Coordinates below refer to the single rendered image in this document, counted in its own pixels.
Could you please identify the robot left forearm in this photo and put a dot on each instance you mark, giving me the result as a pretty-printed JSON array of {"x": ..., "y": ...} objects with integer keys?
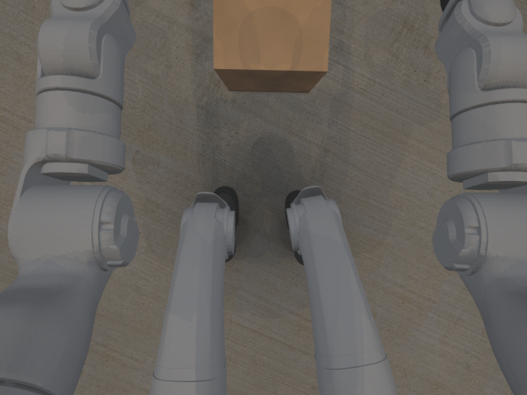
[{"x": 80, "y": 95}]

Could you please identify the right robot thigh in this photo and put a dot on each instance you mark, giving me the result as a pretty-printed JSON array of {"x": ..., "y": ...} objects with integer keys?
[{"x": 349, "y": 356}]

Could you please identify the left robot shin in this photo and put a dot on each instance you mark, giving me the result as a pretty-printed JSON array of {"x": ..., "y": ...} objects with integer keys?
[{"x": 201, "y": 197}]

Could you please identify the robot left upper arm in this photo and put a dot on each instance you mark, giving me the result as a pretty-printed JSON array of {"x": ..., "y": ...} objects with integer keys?
[{"x": 66, "y": 240}]

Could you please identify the robot right forearm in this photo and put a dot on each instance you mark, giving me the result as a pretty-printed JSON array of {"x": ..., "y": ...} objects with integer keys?
[{"x": 484, "y": 50}]

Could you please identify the robot right upper arm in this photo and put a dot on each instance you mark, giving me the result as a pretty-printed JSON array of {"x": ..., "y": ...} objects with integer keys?
[{"x": 483, "y": 237}]

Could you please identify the carton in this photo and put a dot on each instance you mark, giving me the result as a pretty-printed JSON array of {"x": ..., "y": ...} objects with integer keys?
[{"x": 271, "y": 45}]

